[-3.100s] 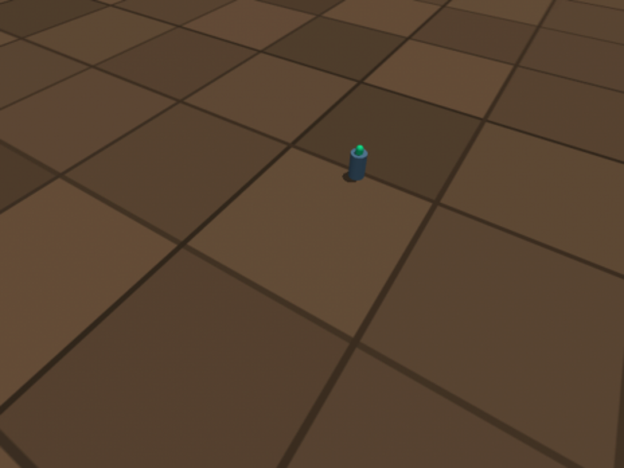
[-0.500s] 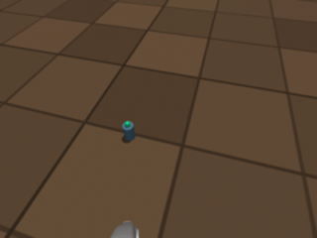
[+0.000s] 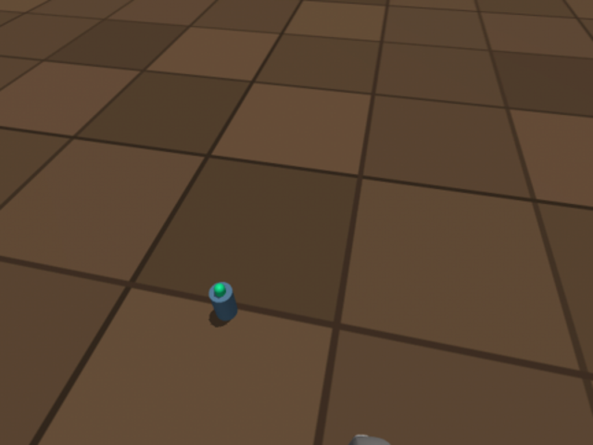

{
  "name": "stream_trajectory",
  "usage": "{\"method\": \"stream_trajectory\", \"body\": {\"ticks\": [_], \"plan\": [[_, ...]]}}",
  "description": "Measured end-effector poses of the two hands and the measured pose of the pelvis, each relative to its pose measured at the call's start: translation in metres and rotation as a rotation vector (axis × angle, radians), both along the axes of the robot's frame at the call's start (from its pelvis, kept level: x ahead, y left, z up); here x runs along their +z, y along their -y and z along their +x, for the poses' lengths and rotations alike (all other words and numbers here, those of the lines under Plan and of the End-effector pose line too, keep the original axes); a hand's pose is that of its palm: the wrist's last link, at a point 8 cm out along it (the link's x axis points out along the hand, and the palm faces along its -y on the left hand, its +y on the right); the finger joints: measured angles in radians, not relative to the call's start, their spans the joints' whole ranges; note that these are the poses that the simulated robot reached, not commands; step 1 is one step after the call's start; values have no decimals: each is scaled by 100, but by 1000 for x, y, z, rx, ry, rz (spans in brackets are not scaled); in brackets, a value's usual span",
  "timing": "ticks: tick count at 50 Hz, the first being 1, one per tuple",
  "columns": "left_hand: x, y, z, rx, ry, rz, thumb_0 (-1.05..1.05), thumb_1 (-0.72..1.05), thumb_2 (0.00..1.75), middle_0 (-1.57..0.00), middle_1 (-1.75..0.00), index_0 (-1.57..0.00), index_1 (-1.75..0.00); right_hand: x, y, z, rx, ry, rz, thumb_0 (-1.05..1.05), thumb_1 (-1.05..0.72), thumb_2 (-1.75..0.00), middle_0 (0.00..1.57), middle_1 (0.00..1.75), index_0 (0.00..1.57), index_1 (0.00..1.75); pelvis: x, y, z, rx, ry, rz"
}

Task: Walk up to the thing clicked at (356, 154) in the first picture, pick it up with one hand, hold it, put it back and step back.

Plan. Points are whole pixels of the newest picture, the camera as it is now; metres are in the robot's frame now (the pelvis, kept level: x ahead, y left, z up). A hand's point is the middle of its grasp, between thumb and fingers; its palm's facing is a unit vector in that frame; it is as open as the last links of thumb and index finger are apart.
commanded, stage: walk up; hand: left
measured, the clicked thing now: (222, 298) +0.70 +0.26 -0.67
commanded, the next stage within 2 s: none
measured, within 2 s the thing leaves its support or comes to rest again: neither
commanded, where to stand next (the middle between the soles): +0.38 +0.04 m, yaw +1 degrees
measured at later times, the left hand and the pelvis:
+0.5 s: hand (87, 428) +0.19 +0.33 -0.15, palm faces -0.03 -0.93 -0.37, open 7.4 cm; pelvis +0.17 +0.05 +0.00, yaw +1 degrees
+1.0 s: hand (133, 307) +0.38 +0.30 -0.12, palm faces -0.04 -0.91 -0.41, open 7.4 cm; pelvis +0.29 +0.03 +0.00, yaw +1 degrees
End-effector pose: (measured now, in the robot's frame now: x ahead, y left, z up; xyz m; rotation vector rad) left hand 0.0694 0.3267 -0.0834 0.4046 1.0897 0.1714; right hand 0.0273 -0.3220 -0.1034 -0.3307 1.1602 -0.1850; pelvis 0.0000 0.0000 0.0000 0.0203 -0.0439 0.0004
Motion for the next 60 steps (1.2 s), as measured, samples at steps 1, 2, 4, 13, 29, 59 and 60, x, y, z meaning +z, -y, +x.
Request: {"method": "stream_trajectory", "body": {"ticks": [1,2,4,13,29,59,60], "plan": [[0,2,10,6,19,14,1,90,89,-20,-30,-21,-30,-7,4,8,1,-8,1,0,-90,-90,21,30,21,30,-4,4,8,2,2,-11],[0,5,18,13,38,23,1,90,89,-20,-30,-21,-30,-12,7,16,1,-19,2,0,-90,-90,21,30,21,30,-6,7,15,7,4,-20],[4,10,30,25,60,24,1,90,89,-20,-30,-21,-30,-16,7,36,11,-37,7,0,-91,-90,21,30,21,30,-5,9,27,10,7,-19],[13,4,49,71,5,9,0,90,89,-21,-30,-21,-30,2,-11,130,85,6,30,0,-91,-90,21,30,20,30,11,-2,82,24,-3,-35],[-23,-46,159,53,-83,-48,1,90,89,-20,-30,-20,-30,32,-52,216,31,51,-68,0,-91,-90,21,30,21,30,8,-51,189,12,5,-21],[-28,-30,308,86,-40,-43,1,90,89,-20,-30,-21,-30,-7,-57,339,17,-42,-36,0,-91,-90,21,30,21,30,-4,-48,306,15,4,-18],[-30,-30,307,91,-53,-52,1,90,89,-20,-30,-21,-30,-5,-60,342,19,-46,-37,0,-91,-90,21,30,21,30,-2,-49,308,15,3,-23]]}}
